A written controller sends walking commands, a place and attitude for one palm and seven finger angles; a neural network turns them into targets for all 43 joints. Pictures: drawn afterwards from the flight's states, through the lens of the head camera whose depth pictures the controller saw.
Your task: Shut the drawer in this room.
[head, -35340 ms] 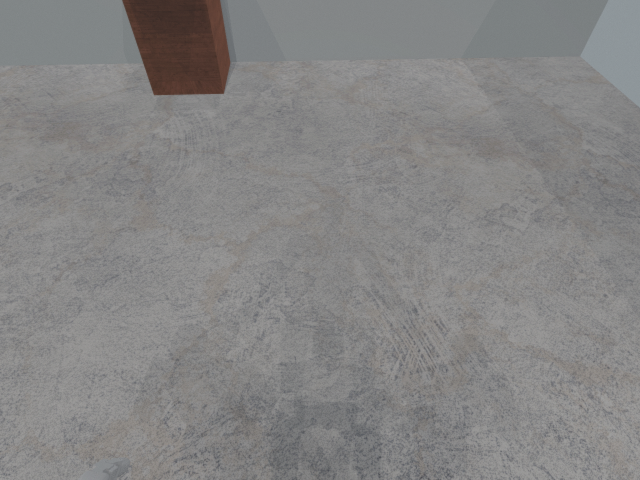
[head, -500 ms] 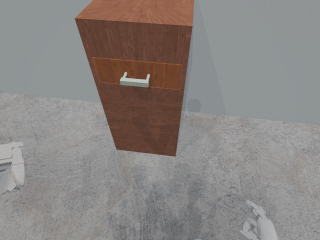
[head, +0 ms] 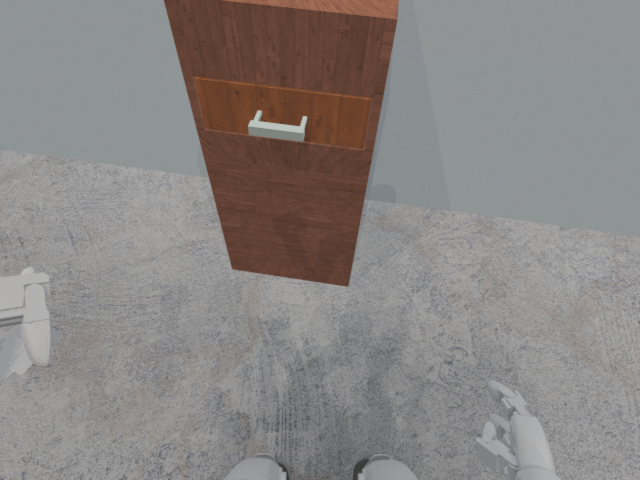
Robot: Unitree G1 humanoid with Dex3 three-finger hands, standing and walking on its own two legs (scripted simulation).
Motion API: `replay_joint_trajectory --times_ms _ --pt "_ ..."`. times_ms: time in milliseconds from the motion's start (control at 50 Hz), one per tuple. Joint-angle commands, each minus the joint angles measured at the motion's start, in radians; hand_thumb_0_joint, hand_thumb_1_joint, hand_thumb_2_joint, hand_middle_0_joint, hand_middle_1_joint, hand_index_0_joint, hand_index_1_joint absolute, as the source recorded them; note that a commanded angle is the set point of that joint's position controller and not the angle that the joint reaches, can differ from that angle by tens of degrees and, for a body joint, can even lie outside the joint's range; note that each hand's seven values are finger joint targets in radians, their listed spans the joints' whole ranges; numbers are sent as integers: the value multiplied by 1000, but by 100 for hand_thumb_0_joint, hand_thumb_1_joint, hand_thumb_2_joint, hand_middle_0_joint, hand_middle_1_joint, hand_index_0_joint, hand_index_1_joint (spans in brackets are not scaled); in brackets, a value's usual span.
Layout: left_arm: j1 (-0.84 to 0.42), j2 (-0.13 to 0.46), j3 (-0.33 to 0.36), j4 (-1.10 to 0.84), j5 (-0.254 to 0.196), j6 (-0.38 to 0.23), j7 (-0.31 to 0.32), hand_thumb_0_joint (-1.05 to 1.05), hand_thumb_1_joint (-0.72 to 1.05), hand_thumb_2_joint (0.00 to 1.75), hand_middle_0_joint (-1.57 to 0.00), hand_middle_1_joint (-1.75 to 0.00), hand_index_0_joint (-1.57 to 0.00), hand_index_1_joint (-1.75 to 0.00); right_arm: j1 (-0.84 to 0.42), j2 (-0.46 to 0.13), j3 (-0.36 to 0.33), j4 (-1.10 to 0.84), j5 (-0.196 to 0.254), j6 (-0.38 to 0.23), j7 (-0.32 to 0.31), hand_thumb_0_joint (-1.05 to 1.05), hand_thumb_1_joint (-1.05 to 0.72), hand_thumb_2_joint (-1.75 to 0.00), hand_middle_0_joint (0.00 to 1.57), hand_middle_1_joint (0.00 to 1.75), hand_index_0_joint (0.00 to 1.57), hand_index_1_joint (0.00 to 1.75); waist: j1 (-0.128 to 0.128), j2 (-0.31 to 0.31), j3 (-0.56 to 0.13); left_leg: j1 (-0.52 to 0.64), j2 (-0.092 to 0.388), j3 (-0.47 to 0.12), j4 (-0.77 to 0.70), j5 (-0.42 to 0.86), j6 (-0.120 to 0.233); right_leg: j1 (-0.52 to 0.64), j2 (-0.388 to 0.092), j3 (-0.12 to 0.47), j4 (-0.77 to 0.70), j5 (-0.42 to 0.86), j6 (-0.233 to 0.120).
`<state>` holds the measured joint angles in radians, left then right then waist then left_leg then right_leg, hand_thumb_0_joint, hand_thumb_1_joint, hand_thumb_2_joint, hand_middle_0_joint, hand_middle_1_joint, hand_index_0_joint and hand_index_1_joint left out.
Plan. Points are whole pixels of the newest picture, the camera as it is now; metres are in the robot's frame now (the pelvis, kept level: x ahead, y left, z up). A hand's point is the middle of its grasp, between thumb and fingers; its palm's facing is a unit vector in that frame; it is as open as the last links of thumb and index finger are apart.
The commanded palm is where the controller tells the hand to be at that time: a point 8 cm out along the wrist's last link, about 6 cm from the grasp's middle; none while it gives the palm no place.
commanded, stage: step back with the hand held close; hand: left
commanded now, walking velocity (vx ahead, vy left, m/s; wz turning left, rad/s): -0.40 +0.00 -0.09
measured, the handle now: (279, 124) +0.82 +0.13 -0.05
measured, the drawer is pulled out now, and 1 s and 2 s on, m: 0.00 0.00 0.00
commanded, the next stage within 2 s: stop stepping back and stand still in 0.28 s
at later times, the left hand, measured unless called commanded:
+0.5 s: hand (2, 468) +0.11 +0.21 +0.19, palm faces +0.17 -0.85 -0.50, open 3.3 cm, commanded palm +0.06 +0.27 +0.20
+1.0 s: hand out of the picture +0.04 +0.22 +0.19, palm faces +0.27 -0.83 -0.48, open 3.3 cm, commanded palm -0.02 +0.27 +0.20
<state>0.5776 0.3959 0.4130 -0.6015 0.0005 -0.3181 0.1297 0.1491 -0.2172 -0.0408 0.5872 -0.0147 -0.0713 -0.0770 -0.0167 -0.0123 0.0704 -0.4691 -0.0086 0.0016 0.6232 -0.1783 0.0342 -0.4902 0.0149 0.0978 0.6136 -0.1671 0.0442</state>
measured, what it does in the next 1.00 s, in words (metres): walks backwards: right foot, then left foot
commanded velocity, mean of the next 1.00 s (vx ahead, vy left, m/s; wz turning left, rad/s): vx -0.01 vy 0.01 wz -0.03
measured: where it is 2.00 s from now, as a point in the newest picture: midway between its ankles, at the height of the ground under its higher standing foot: outside the picture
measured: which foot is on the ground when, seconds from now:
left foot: down 0.00-0.18, up 0.20-0.26, down 0.28-0.52, up 0.54-0.72, down 0.74-1.00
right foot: up 0.00-0.16, down 0.18-0.76, up 0.78-0.86, down 0.88-1.00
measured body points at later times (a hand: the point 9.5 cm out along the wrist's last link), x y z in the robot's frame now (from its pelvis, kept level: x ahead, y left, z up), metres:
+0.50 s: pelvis -0.11 +0.01 +0.02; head -0.08 +0.02 +0.47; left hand +0.10 +0.26 +0.21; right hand +0.05 -0.24 -0.04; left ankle +0.03 +0.09 -0.72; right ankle -0.13 -0.10 -0.69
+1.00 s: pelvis -0.18 +0.01 +0.01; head -0.20 +0.02 +0.46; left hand +0.01 +0.26 +0.22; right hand -0.10 -0.24 -0.09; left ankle -0.15 +0.14 -0.68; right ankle -0.14 -0.08 -0.72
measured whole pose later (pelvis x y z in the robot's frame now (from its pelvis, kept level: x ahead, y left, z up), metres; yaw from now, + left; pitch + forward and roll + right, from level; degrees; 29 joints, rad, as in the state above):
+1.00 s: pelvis -0.18 +0.01 +0.01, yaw -7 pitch -2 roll +1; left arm 0.62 0.41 0.38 -0.55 0.00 -0.24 0.14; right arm 0.32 -0.19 0.01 0.68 -0.02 -0.10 -0.07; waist -0.03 -0.03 -0.03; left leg -0.43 0.02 0.03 0.93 -0.41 0.01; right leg -0.33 0.00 -0.08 0.59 -0.24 -0.07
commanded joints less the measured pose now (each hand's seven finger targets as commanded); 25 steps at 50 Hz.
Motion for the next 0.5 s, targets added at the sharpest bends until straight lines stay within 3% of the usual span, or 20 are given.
replay_joint_trajectory --times_ms 0,40,80,100,120,140,160,180,200,220,240,260,280,300,320,360,400,440,460,480 --pt "-1 156 153 -211 4 -61 31 0 90 90 -140 -160 -140 -160 -59 -118 -57 -154 -2 -97 -23 0 -90 -90 20 30 20 30 7 215 -200 -279 371 -325 -479 -473 179 364 107 -31 516 -223 -10" --pt "32 142 146 -181 -11 -54 28 0 90 90 -140 -160 -140 -160 -54 -118 -61 -148 2 -120 -8 0 -90 -90 20 30 20 30 27 194 -189 -174 317 -209 -369 -347 141 327 71 -50 320 -279 -18" --pt "55 117 88 -172 -31 -44 22 0 90 90 -140 -160 -140 -160 -50 -105 -47 -120 -5 -129 5 0 -90 -90 20 30 20 30 22 202 -152 13 256 -119 -318 -262 57 204 36 -97 3 -333 -52" --pt "11 119 67 -200 -40 -48 16 0 90 90 -140 -160 -140 -160 -49 -102 -40 -108 -10 -130 10 0 -90 -90 20 30 20 30 16 199 -133 77 217 -98 -273 -238 20 157 9 -70 -171 -300 -76" --pt "-26 141 67 -209 -38 -61 13 0 90 90 -140 -160 -140 -160 -33 -93 -33 -88 -13 -124 14 0 -90 -90 20 30 20 30 -4 109 -131 149 161 -62 -162 -171 -20 77 -90 117 -296 -204 -132" --pt "-69 182 87 -209 -28 -67 23 0 90 90 -140 -160 -140 -160 -15 -68 -23 -65 -23 -112 13 0 -90 -90 20 30 20 30 -12 -16 -152 223 93 0 -3 -89 -56 -17 -249 289 -363 -4 -181" --pt "-135 240 123 -199 -15 -77 37 0 90 90 -140 -160 -140 -160 -34 -63 -5 -69 -38 -114 6 0 -90 -90 20 30 20 30 2 -64 -157 244 62 43 86 -85 -66 -36 -316 289 -374 251 -185" --pt "-144 177 51 -149 -11 -57 27 0 90 90 -140 -160 -140 -160 -25 -65 -16 -58 -15 -113 2 0 -90 -90 20 30 20 30 -4 -155 -200 207 17 24 133 -100 -61 49 -274 215 -329 381 -155" --pt "-139 190 62 -155 -4 -39 22 0 90 90 -140 -160 -140 -160 -36 -70 -19 -78 -6 -109 -4 0 -90 -90 20 30 20 30 2 -227 -218 215 10 27 117 -58 -52 109 -234 150 -273 527 -138" --pt "-122 198 76 -163 -6 -28 17 0 90 90 -140 -160 -140 -160 -47 -72 -11 -92 -5 -100 -14 0 -90 -90 20 30 20 30 -2 -217 -208 243 15 35 26 27 -44 141 -194 82 -217 614 -120" --pt "-106 197 82 -159 -14 -12 9 0 90 90 -140 -160 -140 -160 -62 -79 -2 -101 -3 -88 -23 0 -90 -90 20 30 20 30 -4 -107 -206 294 23 43 -120 232 -41 140 -128 4 -134 578 -75" --pt "-62 187 89 -155 -20 -8 2 0 90 90 -140 -160 -140 -160 -72 -94 -4 -115 0 -82 -27 0 -90 -90 20 30 20 30 16 47 -230 388 99 -16 -234 541 -21 123 -28 -55 -60 397 -24" --pt "-23 187 86 -163 -30 -15 -10 0 90 90 -140 -160 -140 -160 -55 -114 -12 -122 4 -85 -18 0 -90 -90 20 30 20 30 20 187 -297 444 217 -84 -313 687 12 137 41 -86 80 -13 -16" --pt "28 190 97 -163 -50 -16 -12 0 90 90 -140 -160 -140 -160 -56 -110 -15 -136 -9 -95 -7 0 -90 -90 20 30 20 30 35 261 -354 446 311 -186 -340 705 53 102 68 -69 222 -354 -26" --pt "53 183 106 -193 -59 -16 -16 0 90 90 -140 -160 -140 -160 -49 -106 -13 -128 -25 -111 3 0 -90 -90 20 30 20 30 48 270 -356 371 351 -200 -371 529 72 132 63 -44 337 -424 -31" --pt "97 156 90 -227 -68 -5 -8 0 90 90 -140 -160 -140 -160 -29 -103 -13 -123 -14 -126 18 0 -90 -90 20 30 20 30 38 194 -333 401 343 -148 -352 473 110 93 44 -55 308 -361 -28" --pt "153 148 92 -232 -70 28 4 0 90 90 -140 -160 -140 -160 -33 -111 -15 -146 -5 -121 25 0 -90 -90 20 30 20 30 26 202 -271 243 296 -92 -432 31 84 198 26 -114 215 -335 -31" --pt "139 179 120 -262 -65 53 24 0 90 90 -140 -160 -140 -160 -55 -118 -10 -178 -6 -101 15 0 -90 -90 20 30 20 30 24 266 -200 18 233 -57 -507 -381 34 378 44 -195 48 -313 -54" --pt "159 173 116 -232 -61 66 29 0 90 90 -140 -160 -140 -160 -60 -118 -7 -186 -6 -89 8 0 -90 -90 20 30 20 30 19 250 -162 -47 188 -29 -474 -464 1 435 52 -218 -65 -300 -63" --pt "158 191 126 -220 -56 78 33 0 90 90 -140 -160 -140 -160 -66 -109 -7 -196 -5 -75 0 0 -90 -90 20 30 20 30 12 134 -134 -55 107 33 -324 -444 -33 395 -3 -149 -216 -345 -85"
